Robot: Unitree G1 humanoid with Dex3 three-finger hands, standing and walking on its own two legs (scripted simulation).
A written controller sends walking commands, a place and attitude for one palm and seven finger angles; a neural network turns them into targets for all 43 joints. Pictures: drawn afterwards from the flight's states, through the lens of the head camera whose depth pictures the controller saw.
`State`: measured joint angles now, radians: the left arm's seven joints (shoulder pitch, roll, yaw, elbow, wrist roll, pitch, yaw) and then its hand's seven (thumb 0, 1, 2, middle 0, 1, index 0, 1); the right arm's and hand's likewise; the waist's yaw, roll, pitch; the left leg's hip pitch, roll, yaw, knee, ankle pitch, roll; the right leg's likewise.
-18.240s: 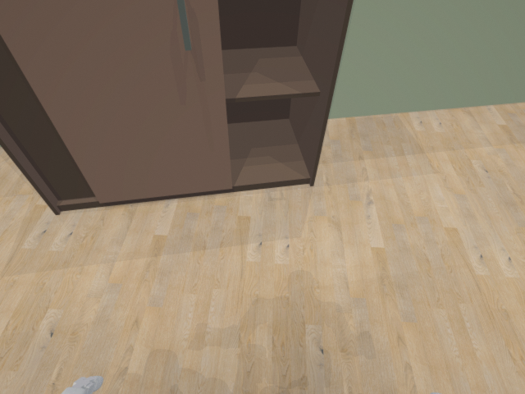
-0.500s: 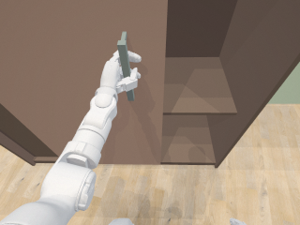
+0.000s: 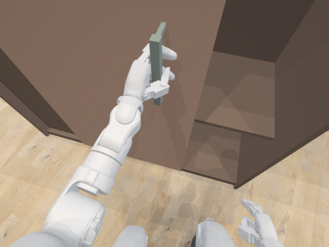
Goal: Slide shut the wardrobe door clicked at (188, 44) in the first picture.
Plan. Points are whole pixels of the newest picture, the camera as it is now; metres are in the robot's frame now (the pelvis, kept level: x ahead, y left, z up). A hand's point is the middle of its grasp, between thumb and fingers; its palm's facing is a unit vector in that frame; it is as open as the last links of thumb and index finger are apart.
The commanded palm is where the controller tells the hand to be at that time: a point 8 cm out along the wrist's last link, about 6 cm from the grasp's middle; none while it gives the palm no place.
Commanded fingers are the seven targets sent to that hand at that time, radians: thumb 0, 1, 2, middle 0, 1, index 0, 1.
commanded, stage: step sideways, sliding the door along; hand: left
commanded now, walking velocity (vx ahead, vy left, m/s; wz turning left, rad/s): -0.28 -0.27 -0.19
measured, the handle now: (159, 69) +0.47 +0.10 +0.12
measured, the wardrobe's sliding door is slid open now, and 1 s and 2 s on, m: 0.32 0.01 0.00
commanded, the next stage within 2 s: stop walking and hold the door there in 1.48 s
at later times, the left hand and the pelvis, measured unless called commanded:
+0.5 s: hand (223, 97) +0.41 -0.05 +0.12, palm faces +0.02 -0.99 -0.13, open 5.8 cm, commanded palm +0.38 -0.07 +0.13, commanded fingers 0.00 0.90 0.90 -0.45 -1.40 -0.45 -1.40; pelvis +0.01 -0.14 -0.01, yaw +3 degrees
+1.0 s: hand (315, 121) +0.38 -0.23 +0.12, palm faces -0.21 -0.97 -0.14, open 5.8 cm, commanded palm +0.37 -0.19 +0.13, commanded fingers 0.00 0.90 0.90 -0.45 -1.40 -0.45 -1.40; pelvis -0.03 -0.24 +0.00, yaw -2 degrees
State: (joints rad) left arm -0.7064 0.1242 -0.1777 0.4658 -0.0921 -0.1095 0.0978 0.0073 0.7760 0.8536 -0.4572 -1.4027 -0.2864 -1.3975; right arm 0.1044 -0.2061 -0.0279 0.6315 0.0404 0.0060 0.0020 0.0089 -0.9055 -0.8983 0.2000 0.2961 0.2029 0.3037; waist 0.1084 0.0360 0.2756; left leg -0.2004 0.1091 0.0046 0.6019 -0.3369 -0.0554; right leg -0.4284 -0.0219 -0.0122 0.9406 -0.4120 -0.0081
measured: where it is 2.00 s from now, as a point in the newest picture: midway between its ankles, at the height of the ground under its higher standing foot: outside the picture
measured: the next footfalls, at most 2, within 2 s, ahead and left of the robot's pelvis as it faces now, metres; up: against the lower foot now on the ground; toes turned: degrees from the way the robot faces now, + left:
right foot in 0.12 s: +0.11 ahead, -0.23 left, +0.00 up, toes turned +0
left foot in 0.60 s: +0.04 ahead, +0.03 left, +0.00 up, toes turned +11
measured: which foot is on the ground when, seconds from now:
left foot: down 0.00-0.48, up 0.50-0.58, down 0.60-0.80, up 0.82-0.96, down 0.98-1.00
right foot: up 0.00-0.10, down 0.12-0.62, up 0.64-0.76, down 0.78-1.00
